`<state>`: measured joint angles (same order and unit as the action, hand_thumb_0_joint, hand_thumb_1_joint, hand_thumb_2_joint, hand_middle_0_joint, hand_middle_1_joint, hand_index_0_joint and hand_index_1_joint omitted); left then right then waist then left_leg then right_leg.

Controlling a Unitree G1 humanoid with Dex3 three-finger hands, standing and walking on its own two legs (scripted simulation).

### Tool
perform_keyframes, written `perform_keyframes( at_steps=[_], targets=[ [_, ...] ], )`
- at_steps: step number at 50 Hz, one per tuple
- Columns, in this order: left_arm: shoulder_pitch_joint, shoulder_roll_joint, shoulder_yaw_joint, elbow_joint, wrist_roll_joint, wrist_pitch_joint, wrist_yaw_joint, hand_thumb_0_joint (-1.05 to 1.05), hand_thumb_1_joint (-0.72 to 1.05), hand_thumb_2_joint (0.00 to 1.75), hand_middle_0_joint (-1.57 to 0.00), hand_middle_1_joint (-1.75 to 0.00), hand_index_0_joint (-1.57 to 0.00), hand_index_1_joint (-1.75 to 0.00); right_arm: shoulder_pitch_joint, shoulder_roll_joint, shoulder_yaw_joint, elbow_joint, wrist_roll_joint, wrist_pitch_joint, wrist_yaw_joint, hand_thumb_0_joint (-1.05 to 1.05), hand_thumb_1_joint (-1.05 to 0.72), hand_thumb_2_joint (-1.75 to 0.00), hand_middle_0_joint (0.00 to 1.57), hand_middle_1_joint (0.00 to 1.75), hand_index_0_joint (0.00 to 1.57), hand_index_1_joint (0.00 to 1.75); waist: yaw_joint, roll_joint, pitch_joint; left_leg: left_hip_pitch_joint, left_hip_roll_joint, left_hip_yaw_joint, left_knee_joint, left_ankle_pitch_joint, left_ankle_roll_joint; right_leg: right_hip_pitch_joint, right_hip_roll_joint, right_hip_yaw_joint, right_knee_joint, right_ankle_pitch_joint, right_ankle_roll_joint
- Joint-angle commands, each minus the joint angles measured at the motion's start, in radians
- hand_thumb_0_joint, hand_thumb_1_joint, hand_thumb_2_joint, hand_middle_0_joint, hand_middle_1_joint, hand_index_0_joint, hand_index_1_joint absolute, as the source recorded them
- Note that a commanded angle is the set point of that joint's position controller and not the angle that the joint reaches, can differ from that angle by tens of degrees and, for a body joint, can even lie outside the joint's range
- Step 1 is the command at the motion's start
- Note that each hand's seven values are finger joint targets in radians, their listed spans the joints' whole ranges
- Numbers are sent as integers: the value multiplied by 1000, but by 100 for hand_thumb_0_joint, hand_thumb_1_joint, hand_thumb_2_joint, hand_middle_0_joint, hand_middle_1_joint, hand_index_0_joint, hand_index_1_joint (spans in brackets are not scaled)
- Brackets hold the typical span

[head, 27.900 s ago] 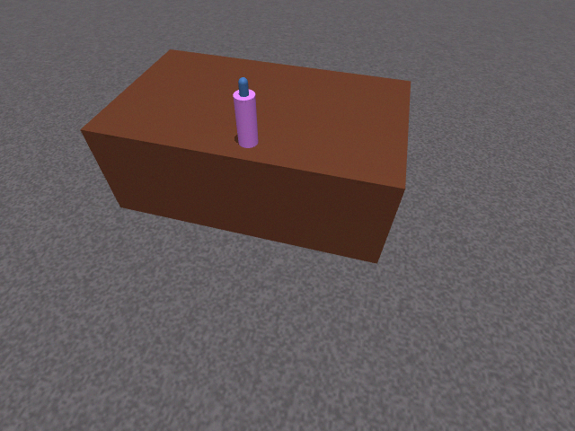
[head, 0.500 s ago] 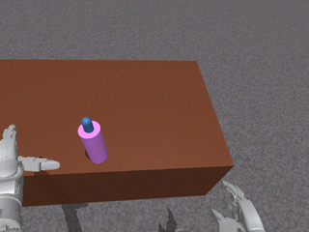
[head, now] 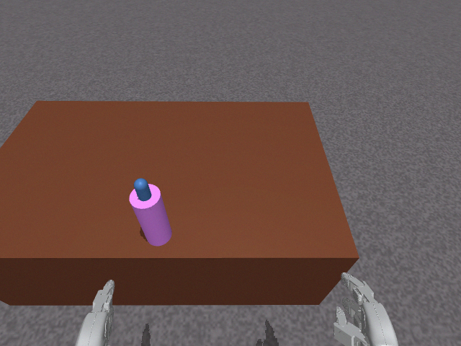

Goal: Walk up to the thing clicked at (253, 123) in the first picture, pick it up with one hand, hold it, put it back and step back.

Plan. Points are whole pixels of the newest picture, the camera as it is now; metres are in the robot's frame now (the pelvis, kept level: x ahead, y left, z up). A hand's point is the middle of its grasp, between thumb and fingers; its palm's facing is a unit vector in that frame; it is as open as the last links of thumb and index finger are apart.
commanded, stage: home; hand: left
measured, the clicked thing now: (150, 211) +0.47 +0.21 -0.15
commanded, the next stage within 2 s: stand in 1.94 s
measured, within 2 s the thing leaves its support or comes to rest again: neither
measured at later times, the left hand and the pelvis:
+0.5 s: hand (129, 336) +0.17 +0.18 -0.06, palm faces +0.11 -0.97 -0.24, open 17.4 cm; pelvis -0.01 +0.00 -0.01, yaw +0 degrees
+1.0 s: hand (127, 319) +0.19 +0.18 -0.06, palm faces +0.11 -0.97 -0.24, open 17.3 cm; pelvis +0.02 +0.01 -0.01, yaw -1 degrees
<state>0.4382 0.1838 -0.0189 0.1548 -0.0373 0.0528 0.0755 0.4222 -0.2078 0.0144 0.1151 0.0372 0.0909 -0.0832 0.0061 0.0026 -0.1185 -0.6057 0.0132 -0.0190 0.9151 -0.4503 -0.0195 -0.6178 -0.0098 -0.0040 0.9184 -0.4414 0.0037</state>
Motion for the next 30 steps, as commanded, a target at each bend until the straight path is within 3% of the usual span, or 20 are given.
perform_keyframes(
  at_steps=[1,3,8,10,11,17,18,21,24,30],
  targets=[
    [-98,148,88,-214,5,-72,23,0,-60,3,-5,-5,-5,-5,-19,-92,-59,-196,-1,-63,-24,0,-86,-88,20,30,20,30,-21,-14,-50,26,-28,69,-135,78,38,49,-7,0,-183,94,5],
    [-109,162,98,-234,6,-78,28,0,-57,5,-5,-5,-5,-5,-8,-81,-54,-192,-6,-63,-27,0,-87,-89,20,30,20,30,-19,-4,-56,22,-31,72,-124,64,38,47,-14,18,-194,69,8],
    [-15,91,31,-185,6,-69,23,0,-53,7,-5,-6,-5,-6,-14,-86,-45,-226,-7,-74,-23,0,-89,-90,20,30,20,30,-12,-27,-53,9,-28,68,-129,44,39,45,-9,4,-185,48,4],
    [-32,120,49,-230,5,-76,27,0,-53,7,-5,-6,-5,-6,-17,-85,-44,-215,-10,-68,-25,0,-89,-90,20,30,20,30,2,-13,-55,0,-30,68,-126,38,36,40,-11,5,-187,35,4],
    [5,104,46,-182,8,-72,26,0,-53,7,-5,-6,-5,-6,-23,-100,-56,-233,-9,-70,-25,0,-89,-90,20,30,20,30,-2,-42,-62,0,-26,65,-127,45,37,40,-7,-2,-177,41,3],
    [-48,153,90,-247,8,-90,37,0,-54,6,-5,-6,-5,-6,-26,-97,-62,-252,-7,-63,-31,0,-89,-90,20,30,20,30,9,-34,-75,-4,-23,62,-123,63,34,47,-3,-3,-163,57,0],
    [-35,138,73,-206,7,-88,36,0,-54,6,-5,-5,-5,-5,-26,-105,-73,-248,-6,-62,-33,0,-90,-90,20,30,20,30,-7,-49,-45,-13,-26,67,-120,46,37,30,-7,5,-173,44,5],
    [-39,119,64,-214,5,-90,36,0,-53,6,-5,-6,-5,-6,-7,-88,-56,-242,-7,-62,-32,0,-90,-90,20,30,20,30,-9,-32,-38,-15,-25,66,-128,17,37,22,-4,0,-172,19,2],
    [-51,133,64,-265,8,-92,37,0,-50,8,-5,-6,-5,-6,22,-92,-61,-218,-7,-58,-32,0,-90,-90,20,30,20,30,-5,20,-63,10,-24,65,-131,56,31,24,-1,-7,-148,64,-5],
    [-18,115,53,-238,10,-77,40,0,-52,7,-5,-6,-5,-6,5,-93,-62,-234,-10,-65,-29,0,-90,-90,20,30,20,30,1,7,-79,20,-14,47,-130,124,25,36,12,-26,-118,124,-10]
  ],
)
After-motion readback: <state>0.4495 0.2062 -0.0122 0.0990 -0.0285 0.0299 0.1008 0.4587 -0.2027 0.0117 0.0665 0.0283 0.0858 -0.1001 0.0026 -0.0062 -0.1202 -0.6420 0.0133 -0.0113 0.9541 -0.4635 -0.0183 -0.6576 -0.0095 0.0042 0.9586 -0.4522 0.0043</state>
